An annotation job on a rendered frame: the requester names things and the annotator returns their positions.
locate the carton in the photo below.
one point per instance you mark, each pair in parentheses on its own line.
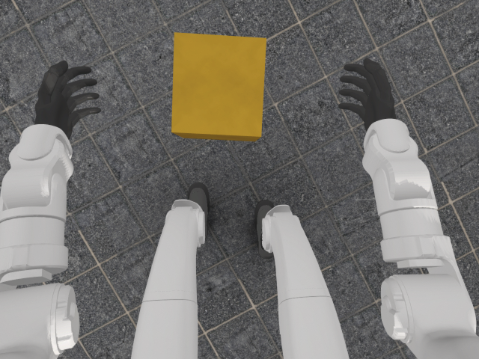
(218,84)

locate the robot right forearm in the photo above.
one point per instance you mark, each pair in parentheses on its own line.
(406,204)

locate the left robot hand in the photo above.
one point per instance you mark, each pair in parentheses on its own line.
(54,106)

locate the left robot thigh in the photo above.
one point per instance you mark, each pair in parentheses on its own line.
(167,325)

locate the left robot upper arm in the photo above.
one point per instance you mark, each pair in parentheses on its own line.
(38,322)

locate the robot left forearm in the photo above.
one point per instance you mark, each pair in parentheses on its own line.
(33,208)

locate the left robot shin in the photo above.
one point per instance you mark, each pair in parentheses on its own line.
(179,203)

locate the right robot hand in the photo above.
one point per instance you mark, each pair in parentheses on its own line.
(377,100)

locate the right robot upper arm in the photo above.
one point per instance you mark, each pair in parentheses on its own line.
(431,314)

